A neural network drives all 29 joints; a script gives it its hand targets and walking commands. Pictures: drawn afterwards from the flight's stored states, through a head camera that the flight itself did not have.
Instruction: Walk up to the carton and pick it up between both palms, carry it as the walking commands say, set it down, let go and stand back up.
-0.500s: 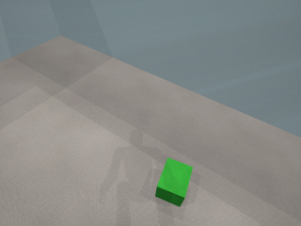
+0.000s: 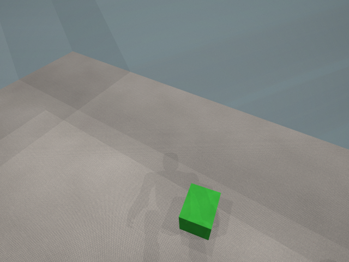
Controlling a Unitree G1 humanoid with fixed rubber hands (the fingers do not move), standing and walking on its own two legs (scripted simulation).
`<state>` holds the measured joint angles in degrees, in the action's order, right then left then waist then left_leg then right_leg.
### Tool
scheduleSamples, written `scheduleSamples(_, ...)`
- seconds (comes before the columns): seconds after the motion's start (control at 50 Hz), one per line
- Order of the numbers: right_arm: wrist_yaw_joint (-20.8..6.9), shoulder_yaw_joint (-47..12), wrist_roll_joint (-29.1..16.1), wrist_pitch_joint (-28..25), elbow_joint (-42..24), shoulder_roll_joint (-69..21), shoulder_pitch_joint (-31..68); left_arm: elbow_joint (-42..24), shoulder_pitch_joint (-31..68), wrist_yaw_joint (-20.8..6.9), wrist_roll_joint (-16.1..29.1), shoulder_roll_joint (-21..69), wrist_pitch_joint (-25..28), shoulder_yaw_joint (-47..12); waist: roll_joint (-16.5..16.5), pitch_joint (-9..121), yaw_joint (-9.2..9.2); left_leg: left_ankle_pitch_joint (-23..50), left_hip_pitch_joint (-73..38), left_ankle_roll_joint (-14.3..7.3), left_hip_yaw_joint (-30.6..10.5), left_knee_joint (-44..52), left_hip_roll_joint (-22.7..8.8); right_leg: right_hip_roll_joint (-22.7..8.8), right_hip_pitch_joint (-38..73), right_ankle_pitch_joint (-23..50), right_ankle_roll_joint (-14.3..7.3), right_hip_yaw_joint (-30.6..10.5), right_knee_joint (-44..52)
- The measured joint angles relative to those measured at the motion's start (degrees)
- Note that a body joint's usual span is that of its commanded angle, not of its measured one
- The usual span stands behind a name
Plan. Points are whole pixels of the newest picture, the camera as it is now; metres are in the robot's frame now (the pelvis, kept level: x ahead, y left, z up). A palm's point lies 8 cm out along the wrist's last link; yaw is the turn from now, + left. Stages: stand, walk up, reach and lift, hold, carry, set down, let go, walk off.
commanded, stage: walk up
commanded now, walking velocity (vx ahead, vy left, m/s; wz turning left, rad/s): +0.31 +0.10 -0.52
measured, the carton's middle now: (199, 211) +0.51 -0.10 -0.69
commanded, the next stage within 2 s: none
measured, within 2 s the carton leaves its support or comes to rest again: neither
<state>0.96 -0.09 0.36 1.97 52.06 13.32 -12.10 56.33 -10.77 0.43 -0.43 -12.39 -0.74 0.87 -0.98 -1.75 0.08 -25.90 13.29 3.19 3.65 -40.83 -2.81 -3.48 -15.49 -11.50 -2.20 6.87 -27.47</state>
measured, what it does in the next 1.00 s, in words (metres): walks ahead, turning right: left foot, then right foot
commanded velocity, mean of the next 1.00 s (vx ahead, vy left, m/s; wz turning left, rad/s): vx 0.19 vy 0.13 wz -0.41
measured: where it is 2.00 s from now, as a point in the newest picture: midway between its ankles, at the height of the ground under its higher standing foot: outside the picture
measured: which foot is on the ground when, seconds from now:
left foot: up 0.00-0.16, down 0.18-0.60, up 0.62-1.00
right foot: down 0.00-0.16, up 0.18-0.58, down 0.60-1.00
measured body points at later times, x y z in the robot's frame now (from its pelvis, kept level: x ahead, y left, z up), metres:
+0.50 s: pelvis +0.05 +0.00 +0.00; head +0.08 +0.01 +0.45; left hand +0.21 +0.25 -0.13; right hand -0.03 -0.24 -0.14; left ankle -0.06 +0.15 -0.74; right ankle +0.08 -0.13 -0.68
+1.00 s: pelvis +0.15 -0.04 +0.00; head +0.19 -0.09 +0.44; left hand +0.25 +0.23 -0.11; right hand +0.23 -0.32 -0.14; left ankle +0.17 +0.10 -0.65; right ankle +0.13 -0.13 -0.74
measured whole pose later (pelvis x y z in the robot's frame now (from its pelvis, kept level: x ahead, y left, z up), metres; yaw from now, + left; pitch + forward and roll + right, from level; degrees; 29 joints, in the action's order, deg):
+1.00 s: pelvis +0.15 -0.04 +0.00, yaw -17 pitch +2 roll +4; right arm -0.2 -0.1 0.4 4.6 48.5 16.2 -1.4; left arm 48.9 -19.5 1.9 -0.4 -15.5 1.0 2.0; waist -0.3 -4.3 0.3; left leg -19.8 31.8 4.8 6.1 -65.4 -2.7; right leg -3.3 -18.6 -15.1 -1.7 -0.1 -31.2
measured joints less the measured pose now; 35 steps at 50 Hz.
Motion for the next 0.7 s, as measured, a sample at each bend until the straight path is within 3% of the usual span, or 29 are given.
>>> scheduleSamples(0.1,-0.28,0.01,0.0,0.13,0.0,1.06,-0.15,-0.17,-1.64,0.09,0.0,-1.52,-0.32,1.13,0.19,-0.14,0.0,-1.41,0.05,0.0,0.0,-1.26,0.35,0.02,-0.17,0.83,0.1,-0.19,0.64)
scheduleSamples(0.16,-0.3,0.01,0.0,-0.25,-0.05,1.39,-1.59,-1.03,-1.71,-0.18,0.0,-3.59,-0.74,2.16,0.48,0.0,-0.14,-1.41,-3.25,-0.03,0.2,8.37,0.31,0.6,-1.59,1.9,1.68,-0.43,0.81)
scheduleSamples(0.2,-0.3,0.01,0.0,-0.66,0.03,1.82,-3.73,-2.31,-1.64,-0.5,0.0,-4.4,-0.82,2.49,0.23,0.0,-0.12,5.07,-4.09,-1.21,0.89,12.91,-0.6,1.25,-5.47,-4.23,2.96,-0.46,-6.61)
scheduleSamples(0.24,-0.3,0.01,0.0,-0.67,0.05,2.18,-6.69,-3.62,-1.57,-1.22,0.0,-4.41,-1.01,2.56,-0.17,0.77,-0.13,6.73,-4.46,-1.62,2.15,13.53,-1.61,1.27,-9.99,-7.36,3.24,-0.49,-17.29)
scheduleSamples(0.34,-0.3,-0.01,0.0,-1.82,-0.02,1.59,-12.58,-8.13,0.08,-3.15,0.0,-4.49,-1.01,2.7,-0.52,1.06,-0.08,7.75,-7.6,-2.08,3.13,17.96,-4.28,1.23,-15.01,-5.15,3.35,-0.57,-27.74)
scheduleSamples(0.48,-0.3,-0.02,0.0,-2.65,-0.02,-0.01,-15.17,-10.2,0.72,-3.91,0.0,-4.22,-0.99,2.64,-0.2,1.09,-0.05,4.83,-11.74,-0.3,6.95,19.64,-5.51,1.22,-17.72,-3.56,3.49,-0.61,-28.02)
scheduleSamples(0.56,-0.3,-0.01,0.0,-2.67,-0.05,-0.5,-14.76,-11.14,0.8,-3.94,0.0,-4.08,-0.55,2.15,-0.14,2.14,0.01,1.82,-13.03,1.52,9.55,19.02,-5.38,1.21,-17.28,-3.65,3.49,-0.68,-19.47)
scheduleSamples(0.6,-0.3,-0.01,0.0,-2.67,-0.02,-0.39,-13.75,-11.1,0.6,-3.67,0.0,-4.33,0.68,2.11,0.51,1.45,0.14,-1.16,-11.72,1.63,10.18,11.64,-5.44,0.83,-13.9,-1.32,2.69,-0.84,-12.99)
scheduleSamples(0.64,-0.3,0.01,0.01,-2.59,-0.02,0.32,-10.27,-9.23,0.24,-2.64,0.0,-3.96,1.53,2.0,0.58,0.4,0.21,-3.0,-5.38,1.63,7.53,-5.76,-5.02,0.96,-13.29,-5.7,-0.99,-1.55,-15.26)
scheduleSamples(0.7,-0.3,0.01,0.0,-2.07,-0.91,1.39,-2.69,-8.34,-1.18,-1.2,0.0,-3.18,1.63,1.29,0.36,-1.31,0.13,-3.14,5.45,1.64,4.79,-22.9,-2.85,0.77,-10.72,-5.71,-1.24,-2.08,-12.92)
